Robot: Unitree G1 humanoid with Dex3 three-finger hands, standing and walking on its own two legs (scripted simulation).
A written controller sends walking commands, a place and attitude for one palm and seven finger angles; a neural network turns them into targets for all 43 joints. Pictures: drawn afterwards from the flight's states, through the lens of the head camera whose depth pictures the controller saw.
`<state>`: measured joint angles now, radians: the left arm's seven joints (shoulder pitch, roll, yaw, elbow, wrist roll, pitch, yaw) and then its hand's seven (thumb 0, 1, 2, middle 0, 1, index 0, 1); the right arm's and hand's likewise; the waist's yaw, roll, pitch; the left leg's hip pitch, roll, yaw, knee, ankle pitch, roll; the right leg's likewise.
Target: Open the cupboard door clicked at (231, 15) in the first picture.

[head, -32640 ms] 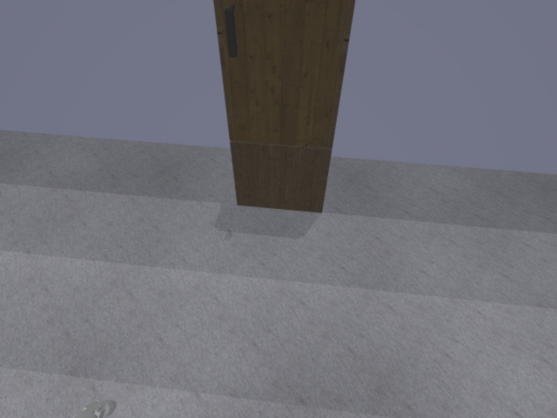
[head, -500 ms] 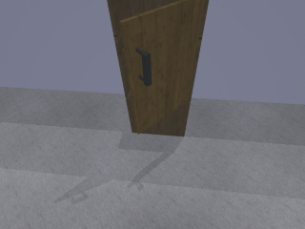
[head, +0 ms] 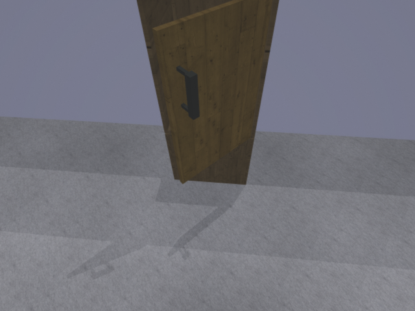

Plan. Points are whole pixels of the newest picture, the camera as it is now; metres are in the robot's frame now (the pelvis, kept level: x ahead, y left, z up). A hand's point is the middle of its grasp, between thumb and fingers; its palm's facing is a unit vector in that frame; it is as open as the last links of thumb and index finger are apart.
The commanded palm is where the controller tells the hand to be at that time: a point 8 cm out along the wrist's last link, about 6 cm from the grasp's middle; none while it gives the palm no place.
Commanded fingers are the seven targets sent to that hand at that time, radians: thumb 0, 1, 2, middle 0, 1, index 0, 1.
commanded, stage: look to check the result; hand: left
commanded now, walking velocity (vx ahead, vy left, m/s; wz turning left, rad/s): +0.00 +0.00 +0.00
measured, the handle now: (187, 93) +0.62 +0.09 +0.07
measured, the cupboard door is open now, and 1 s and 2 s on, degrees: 46 46 46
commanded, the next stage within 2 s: walk to a spot facing it in 0.18 s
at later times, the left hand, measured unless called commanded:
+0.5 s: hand out of the picture +0.05 +0.22 -0.17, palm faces -0.03 -0.96 -0.28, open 7.4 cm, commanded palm none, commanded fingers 0.00 0.90 0.90 -0.20 -0.30 -0.20 -0.30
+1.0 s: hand out of the picture +0.07 +0.18 -0.17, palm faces -0.24 -0.93 -0.29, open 7.4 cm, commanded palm none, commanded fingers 0.00 0.90 0.90 -0.20 -0.30 -0.20 -0.30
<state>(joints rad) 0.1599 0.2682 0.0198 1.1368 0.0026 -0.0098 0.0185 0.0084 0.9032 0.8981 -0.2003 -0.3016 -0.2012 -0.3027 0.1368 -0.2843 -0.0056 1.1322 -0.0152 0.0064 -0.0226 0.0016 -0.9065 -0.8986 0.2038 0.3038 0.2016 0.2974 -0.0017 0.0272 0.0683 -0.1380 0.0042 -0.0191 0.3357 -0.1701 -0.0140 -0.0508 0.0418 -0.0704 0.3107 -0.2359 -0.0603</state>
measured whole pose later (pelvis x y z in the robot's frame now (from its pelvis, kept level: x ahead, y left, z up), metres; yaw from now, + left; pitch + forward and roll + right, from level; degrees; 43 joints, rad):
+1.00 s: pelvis -0.04 -0.01 -0.01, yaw -18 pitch +0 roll +2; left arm 0.22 0.21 0.08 0.96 0.02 0.04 0.01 0.01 0.90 0.90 -0.20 -0.30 -0.20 -0.30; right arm 0.13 -0.24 -0.07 0.97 -0.01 0.05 -0.03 0.00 -0.91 -0.90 0.20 0.30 0.20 0.30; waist 0.01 0.00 0.12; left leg -0.44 0.04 0.03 1.02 -0.47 -0.05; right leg -0.28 0.04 0.09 0.54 -0.26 -0.04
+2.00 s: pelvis -0.03 -0.02 -0.01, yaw -53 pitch +2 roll -2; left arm 0.16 0.25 0.09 0.90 0.02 0.07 -0.06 0.01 0.91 0.90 -0.20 -0.30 -0.20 -0.30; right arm 0.28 -0.21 -0.03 0.92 -0.04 0.00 -0.02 0.00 -0.90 -0.90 0.21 0.30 0.20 0.30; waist 0.00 0.00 0.06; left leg -0.22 0.14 0.15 0.48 -0.28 -0.04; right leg -0.43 -0.03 -0.05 0.85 -0.43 0.04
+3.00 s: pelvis +0.07 -0.38 -0.01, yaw -80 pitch +1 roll +0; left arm 0.17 0.17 0.07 0.99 0.01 -0.06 0.01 0.00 0.92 0.90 -0.20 -0.30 -0.20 -0.30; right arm 0.30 -0.19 -0.05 1.05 -0.03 -0.01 0.00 0.01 -0.91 -0.90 0.20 0.30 0.20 0.30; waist -0.05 0.01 0.08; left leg -0.47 0.13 0.09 1.04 -0.38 -0.04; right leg -0.23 0.01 -0.10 0.46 -0.25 -0.06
